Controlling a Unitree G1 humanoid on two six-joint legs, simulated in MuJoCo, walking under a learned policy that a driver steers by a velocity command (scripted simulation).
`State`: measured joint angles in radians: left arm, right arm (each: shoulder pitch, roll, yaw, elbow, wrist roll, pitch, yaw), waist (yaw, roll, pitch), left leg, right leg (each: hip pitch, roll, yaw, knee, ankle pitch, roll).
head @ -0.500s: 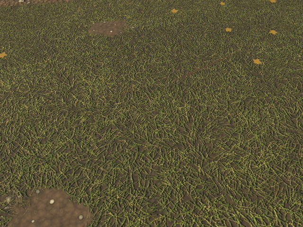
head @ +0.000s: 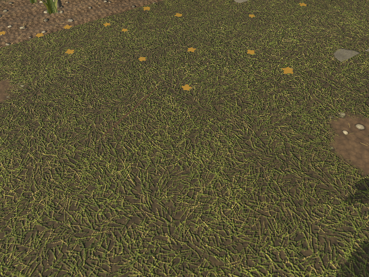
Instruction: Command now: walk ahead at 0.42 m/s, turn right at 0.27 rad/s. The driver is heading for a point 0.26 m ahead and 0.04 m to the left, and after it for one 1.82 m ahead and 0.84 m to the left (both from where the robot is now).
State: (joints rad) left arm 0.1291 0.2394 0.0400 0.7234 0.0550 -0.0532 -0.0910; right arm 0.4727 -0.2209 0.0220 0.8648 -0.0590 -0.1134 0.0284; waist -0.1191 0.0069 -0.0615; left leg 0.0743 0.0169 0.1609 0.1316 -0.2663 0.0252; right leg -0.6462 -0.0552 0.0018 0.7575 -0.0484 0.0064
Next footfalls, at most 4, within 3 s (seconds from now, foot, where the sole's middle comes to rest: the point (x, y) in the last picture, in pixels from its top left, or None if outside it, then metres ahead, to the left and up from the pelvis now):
0.14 right None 0.23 -0.15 -0.78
0.64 left None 0.23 0.12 -0.78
1.24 right None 0.30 -0.10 -0.78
1.62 left None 0.12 0.08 -0.78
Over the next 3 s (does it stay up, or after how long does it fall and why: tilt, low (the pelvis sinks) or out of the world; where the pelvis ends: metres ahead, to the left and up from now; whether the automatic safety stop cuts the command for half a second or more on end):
stays up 0.30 0.12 -0.02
